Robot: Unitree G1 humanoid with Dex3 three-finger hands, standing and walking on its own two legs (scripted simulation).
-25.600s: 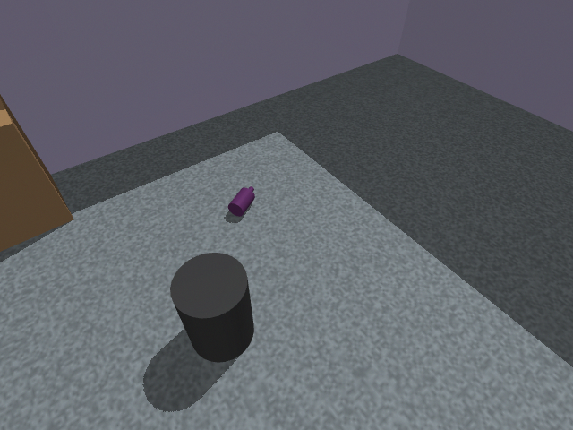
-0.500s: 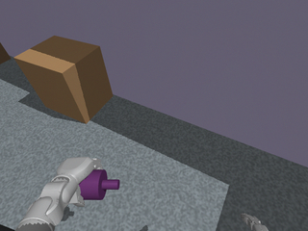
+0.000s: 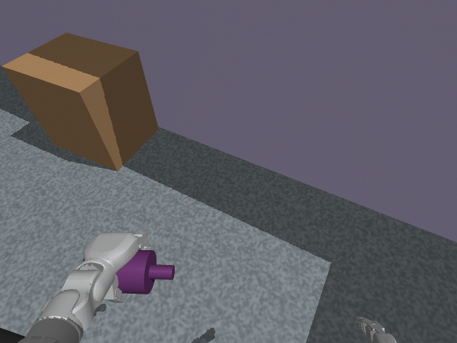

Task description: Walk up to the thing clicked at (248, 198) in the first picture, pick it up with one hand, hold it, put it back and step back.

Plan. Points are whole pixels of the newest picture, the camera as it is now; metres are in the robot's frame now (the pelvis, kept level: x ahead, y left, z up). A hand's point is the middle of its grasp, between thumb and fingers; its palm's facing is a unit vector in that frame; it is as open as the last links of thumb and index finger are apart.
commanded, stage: crouch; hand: left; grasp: from above
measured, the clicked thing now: (131, 270) +0.30 +0.20 -0.09
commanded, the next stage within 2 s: lower in 1.64 s
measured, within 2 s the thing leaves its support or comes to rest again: neither
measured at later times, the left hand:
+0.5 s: hand (150, 282) +0.36 +0.22 -0.31, palm faces -0.43 +0.05 -0.90, open 10.9 cm
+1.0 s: hand (161, 290) +0.39 +0.23 -0.49, palm faces -0.46 +0.00 -0.89, open 10.9 cm
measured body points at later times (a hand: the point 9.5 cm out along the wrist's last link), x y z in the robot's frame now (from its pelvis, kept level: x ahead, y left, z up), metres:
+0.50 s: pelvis -0.05 +0.01 -0.19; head +0.10 +0.02 +0.23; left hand +0.37 +0.21 -0.26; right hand -0.02 -0.27 -0.31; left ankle +0.01 +0.10 -0.73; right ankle +0.02 -0.11 -0.73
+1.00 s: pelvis -0.06 +0.01 -0.32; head +0.17 +0.04 +0.07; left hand +0.41 +0.22 -0.44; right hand -0.01 -0.27 -0.43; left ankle +0.01 +0.10 -0.73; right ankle +0.02 -0.11 -0.73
